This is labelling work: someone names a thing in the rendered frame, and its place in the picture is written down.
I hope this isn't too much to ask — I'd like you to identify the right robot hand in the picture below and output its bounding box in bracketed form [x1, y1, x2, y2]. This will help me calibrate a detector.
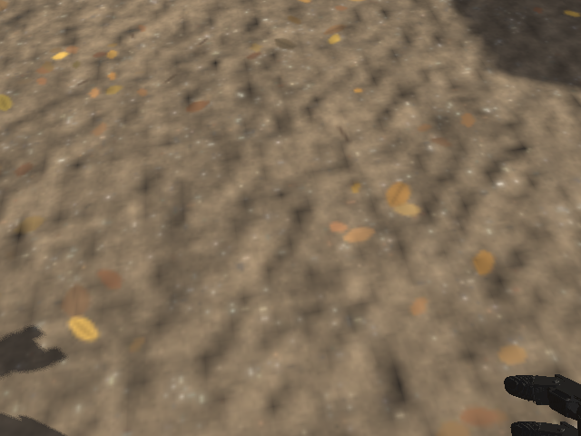
[504, 374, 581, 436]

